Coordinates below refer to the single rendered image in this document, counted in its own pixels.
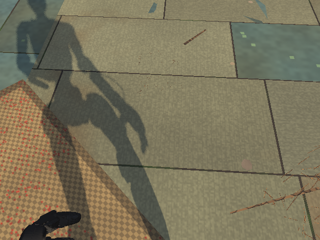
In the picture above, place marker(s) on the left robot hand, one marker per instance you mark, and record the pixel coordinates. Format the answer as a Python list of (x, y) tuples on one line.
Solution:
[(48, 223)]

